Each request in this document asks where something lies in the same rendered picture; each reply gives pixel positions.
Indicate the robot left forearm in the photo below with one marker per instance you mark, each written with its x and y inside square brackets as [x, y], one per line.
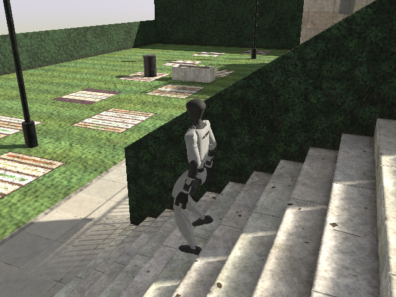
[192, 172]

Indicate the robot right upper arm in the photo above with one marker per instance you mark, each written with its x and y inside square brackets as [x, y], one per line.
[212, 141]

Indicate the robot right foot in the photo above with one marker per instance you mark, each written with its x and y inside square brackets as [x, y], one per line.
[208, 219]

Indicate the robot left upper arm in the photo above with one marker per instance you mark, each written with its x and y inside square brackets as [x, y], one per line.
[191, 141]

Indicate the robot left thigh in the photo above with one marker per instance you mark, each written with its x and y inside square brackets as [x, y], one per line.
[178, 209]

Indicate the robot right hand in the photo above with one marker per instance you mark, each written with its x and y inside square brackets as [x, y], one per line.
[209, 172]

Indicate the robot right forearm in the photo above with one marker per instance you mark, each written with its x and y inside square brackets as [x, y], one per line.
[210, 158]

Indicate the robot left hand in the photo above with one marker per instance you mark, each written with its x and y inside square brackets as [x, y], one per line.
[182, 198]

